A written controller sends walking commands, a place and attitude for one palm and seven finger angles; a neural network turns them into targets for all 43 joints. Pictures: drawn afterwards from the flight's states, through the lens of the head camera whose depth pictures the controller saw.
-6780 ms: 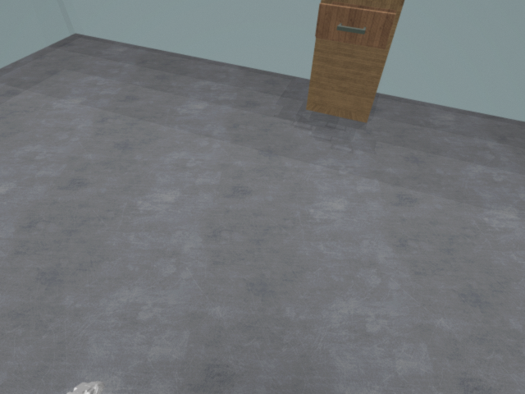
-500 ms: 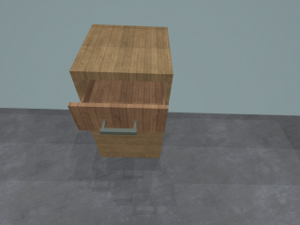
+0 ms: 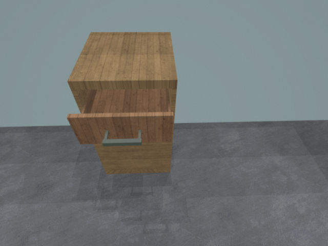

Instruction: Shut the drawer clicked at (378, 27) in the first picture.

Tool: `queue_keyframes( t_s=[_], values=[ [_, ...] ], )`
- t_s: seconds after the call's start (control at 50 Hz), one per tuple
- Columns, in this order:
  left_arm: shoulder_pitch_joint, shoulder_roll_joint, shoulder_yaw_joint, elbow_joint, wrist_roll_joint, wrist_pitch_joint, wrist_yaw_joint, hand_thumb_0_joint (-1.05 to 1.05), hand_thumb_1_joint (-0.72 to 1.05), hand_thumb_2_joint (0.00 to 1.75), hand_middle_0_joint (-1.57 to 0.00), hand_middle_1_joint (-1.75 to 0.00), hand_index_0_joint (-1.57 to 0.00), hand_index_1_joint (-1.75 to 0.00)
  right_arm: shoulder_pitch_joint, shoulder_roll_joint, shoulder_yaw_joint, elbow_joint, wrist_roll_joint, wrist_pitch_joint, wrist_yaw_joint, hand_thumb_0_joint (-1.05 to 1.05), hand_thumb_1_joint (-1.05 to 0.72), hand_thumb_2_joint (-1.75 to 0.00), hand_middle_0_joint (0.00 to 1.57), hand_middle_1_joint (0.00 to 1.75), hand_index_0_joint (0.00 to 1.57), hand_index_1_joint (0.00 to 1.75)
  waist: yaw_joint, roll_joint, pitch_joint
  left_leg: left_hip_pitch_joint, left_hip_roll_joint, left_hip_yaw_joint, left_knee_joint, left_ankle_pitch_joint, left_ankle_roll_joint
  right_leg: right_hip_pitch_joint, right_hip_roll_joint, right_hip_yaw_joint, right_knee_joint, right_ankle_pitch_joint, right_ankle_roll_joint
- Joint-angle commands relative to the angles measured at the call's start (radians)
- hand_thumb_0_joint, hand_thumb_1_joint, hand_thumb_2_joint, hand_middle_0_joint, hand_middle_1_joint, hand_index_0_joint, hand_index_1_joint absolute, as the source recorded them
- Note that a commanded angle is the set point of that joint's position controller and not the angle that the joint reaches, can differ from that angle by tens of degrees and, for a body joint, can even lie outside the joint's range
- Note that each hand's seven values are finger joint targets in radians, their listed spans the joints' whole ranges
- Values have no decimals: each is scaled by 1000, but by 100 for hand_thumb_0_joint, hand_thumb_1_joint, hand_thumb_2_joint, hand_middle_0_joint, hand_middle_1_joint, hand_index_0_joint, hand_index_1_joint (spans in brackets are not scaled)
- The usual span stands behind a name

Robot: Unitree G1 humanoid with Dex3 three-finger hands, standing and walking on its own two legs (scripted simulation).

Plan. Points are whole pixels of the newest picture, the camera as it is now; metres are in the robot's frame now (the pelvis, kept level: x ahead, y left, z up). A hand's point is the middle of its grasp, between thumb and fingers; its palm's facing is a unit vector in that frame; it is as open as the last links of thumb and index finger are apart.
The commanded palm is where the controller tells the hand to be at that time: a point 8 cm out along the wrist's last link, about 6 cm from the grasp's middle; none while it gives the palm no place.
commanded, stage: look again from close up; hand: left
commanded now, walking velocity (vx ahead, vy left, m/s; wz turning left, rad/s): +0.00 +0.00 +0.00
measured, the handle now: (122, 137) +0.51 +0.19 -0.13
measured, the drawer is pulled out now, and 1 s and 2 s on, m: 0.16 0.16 0.16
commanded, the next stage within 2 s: shuffle to correct the standing spot in 0.56 s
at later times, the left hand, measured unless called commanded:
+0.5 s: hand out of the picture +0.03 +0.20 -0.18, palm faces +0.03 -0.98 -0.20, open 7.4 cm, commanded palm none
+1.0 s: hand out of the picture +0.01 +0.17 -0.19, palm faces +0.06 -0.98 -0.17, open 7.4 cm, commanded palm none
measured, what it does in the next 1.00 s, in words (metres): stands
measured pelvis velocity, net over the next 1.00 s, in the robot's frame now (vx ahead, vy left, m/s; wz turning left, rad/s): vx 0.05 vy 0.00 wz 0.04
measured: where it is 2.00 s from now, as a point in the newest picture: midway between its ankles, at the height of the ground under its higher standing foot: outside the picture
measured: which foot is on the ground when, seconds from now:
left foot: down 0.00-1.00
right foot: down 0.00-1.00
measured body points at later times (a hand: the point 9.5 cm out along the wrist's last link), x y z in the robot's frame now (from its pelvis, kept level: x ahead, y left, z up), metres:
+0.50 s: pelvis +0.02 +0.03 -0.01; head +0.01 +0.03 +0.44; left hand +0.03 +0.25 -0.16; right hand +0.03 -0.20 -0.16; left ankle +0.03 +0.12 -0.74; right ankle +0.00 -0.11 -0.74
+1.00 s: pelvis +0.05 +0.00 -0.01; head +0.06 +0.01 +0.44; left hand +0.01 +0.22 -0.17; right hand +0.04 -0.21 -0.17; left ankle +0.03 +0.12 -0.74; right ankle +0.00 -0.11 -0.74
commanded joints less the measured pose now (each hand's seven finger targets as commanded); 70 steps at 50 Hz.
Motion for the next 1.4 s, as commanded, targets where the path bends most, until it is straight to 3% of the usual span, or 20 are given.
queue_keyframes(
  t_s=[0.0, 0.04, 0.06, 0.08, 0.12, 0.2, 0.6, 0.76, 0.84, 0.96, 1.04, 1.08, 1.12, 1.14, 1.16, 1.18, 1.24, 1.32, 1.36, 1.38],
  values=[
    [71, 84, 17, -20, 3, -12, 6, 0, 90, 90, -20, -30, -20, -30, 50, -79, -10, -32, 5, -17, -6, 0, -90, -90, 20, 30, 20, 30, 4, -7, 69, 13, 82, -106, -86, -67, 12, -107, -101, 106, -121, -65, -11],
    [72, 78, 17, -17, 3, -14, 7, 0, 90, 90, -20, -30, -20, -30, 51, -75, -8, -29, 5, -20, -7, 0, -90, -90, 20, 30, 20, 30, 4, 0, 73, 14, 84, -105, -89, -51, 11, -104, -101, 102, -113, -40, -11],
    [137, 114, 7, -8, 28, -46, 38, 0, 90, 90, -20, -30, -20, -30, -71, -115, -4, -105, 5, -42, 10, 0, -90, -90, 20, 30, 20, 30, 52, -12, 86, -77, 89, -62, 142, 32, -15, -86, -149, 135, -91, 261, -10],
    [86, 156, 15, -58, 17, -52, 29, 0, 90, 90, -20, -30, -20, -30, 4, -71, -5, -131, 2, -28, 16, 0, -90, -90, 20, 30, 20, 30, -18, -30, 11, -45, 44, -68, 134, -146, -9, -112, -193, 192, -134, -60, -46],
    [28, 155, 19, -97, 16, -52, 18, 0, 90, 90, -20, -30, -20, -30, 57, -84, -4, -137, -9, -18, 24, 0, -90, -90, 20, 30, 20, 30, -41, -32, -1, -14, 36, -57, 154, -125, 6, -186, -162, 164, -120, -265, -69],
    [61, 110, 12, -104, 15, -41, 9, 0, 90, 90, -20, -30, -20, -30, 56, -98, 2, -152, -8, -36, 15, 0, -90, -90, 20, 30, 20, 30, -12, 75, 63, -103, 79, -124, 33, -83, 36, -133, -79, 81, 2, -113, -51],
    [74, 128, 8, -82, 12, -26, 2, 0, 90, 90, -20, -30, -20, -30, -11, -141, 10, -110, 1, -47, 4, 0, -90, -90, 20, 30, 20, 30, 12, 5, 32, -4, 83, -108, -25, 92, 47, -29, -97, 63, -12, 83, -10],
    [95, 102, 8, -69, 28, -14, -12, 0, 90, 90, -20, -30, -20, -30, -3, -173, -12, -101, -6, -34, 5, 0, -90, -90, 20, 30, 20, 30, 7, 77, 89, -46, 140, -219, -137, -267, 94, -108, -55, -36, 74, -135, -10],
    [115, 95, 14, -74, 32, -17, -19, 0, 90, 90, -20, -30, -20, -30, 16, -173, -25, -107, -7, -35, -2, 0, -90, -90, 20, 30, 20, 30, 8, 72, 76, -29, 169, -266, -104, -195, 134, -142, -51, -47, 98, -133, -16],
    [190, 109, 29, -53, 25, -27, -16, 0, 90, 90, -20, -30, -20, -30, 6, -126, -22, -117, -7, -46, -7, 0, -90, -90, 20, 30, 20, 30, 23, -46, 18, -95, 77, -98, 116, 36, 89, 4, -113, 37, 30, 71, -48],
    [238, 137, 42, -35, 25, -26, -7, 0, 90, 90, -20, -30, -20, -30, -44, -73, -14, -131, -9, -43, -7, 0, -90, -90, 20, 30, 20, 30, 37, -191, 74, -254, 2, 28, 337, -237, 44, 92, -229, 163, -33, 413, -143],
    [210, 130, 38, -37, 31, -21, -3, 0, 90, 90, -20, -30, -20, -30, -44, -64, -13, -126, -7, -42, -6, 0, -90, -90, 20, 30, 20, 30, 18, -134, 81, -208, 20, 33, 262, -268, 46, 64, -221, 126, 6, 463, -166],
    [153, 99, 31, -52, 21, -18, -8, 0, 90, 90, -20, -30, -20, -30, 98, -100, -22, -64, -13, -52, -11, 0, -90, -90, 20, 30, 20, 30, -54, 28, 24, 87, 101, -77, 64, 143, 89, -101, -97, -3, 245, 419, -81],
    [147, 74, 27, -70, 19, -22, -11, 0, 90, 90, -20, -30, -20, -30, 190, -176, -41, -33, -23, -52, -23, 0, -90, -90, 20, 30, 20, 30, -72, 217, -25, 223, 282, -293, 16, 393, 187, -256, -16, -92, 441, 97, -25],
    [88, 78, 28, -99, 24, -23, -8, 0, 90, 90, -20, -30, -20, -30, 230, -204, -44, -21, -23, -49, -30, 0, -90, -90, 20, 30, 20, 30, -84, 336, 10, 259, 388, -408, -54, 609, 257, -405, 7, -61, 624, -356, -15],
    [48, 97, 40, -111, 27, -12, -8, 0, 90, 90, -20, -30, -20, -30, 191, -186, -37, -34, -19, -43, -30, 0, -90, -90, 20, 30, 20, 30, -62, 212, 66, 162, 402, -366, -48, 576, 267, -407, -38, -3, 675, -384, -24],
    [71, 34, 33, -103, 16, -6, -17, 0, 90, 90, -20, -30, -20, -30, 5, -150, -22, -98, -19, -44, -20, 0, -90, -90, 20, 30, 20, 30, 13, 174, 88, -34, 280, -154, -61, 453, 188, -227, -74, -20, 488, -283, -6],
    [206, 36, 29, -41, 18, -22, -6, 0, 90, 90, -20, -30, -20, -30, -57, -125, -20, -115, -1, -35, -7, 0, -90, -90, 20, 30, 20, 30, 73, 58, 46, -115, 136, -33, 53, 94, 71, 42, -64, -61, 50, 107, 29],
    [149, 142, 32, -53, 19, -36, 0, 0, 90, 90, -20, -30, -20, -30, 14, -58, -8, -116, 9, -22, 5, 0, -90, -90, 20, 30, 20, 30, 17, -119, 55, -111, 24, 4, 110, -262, -4, -26, -246, 173, -81, 173, -38],
    [115, 164, 33, -72, 20, -34, -2, 0, 90, 90, -20, -30, -20, -30, 23, -37, -8, -110, 6, -14, 8, 0, -90, -90, 20, 30, 20, 30, 5, -96, 49, -44, 12, 14, 148, -246, -7, -78, -274, 176, -109, 204, -60]
  ],
)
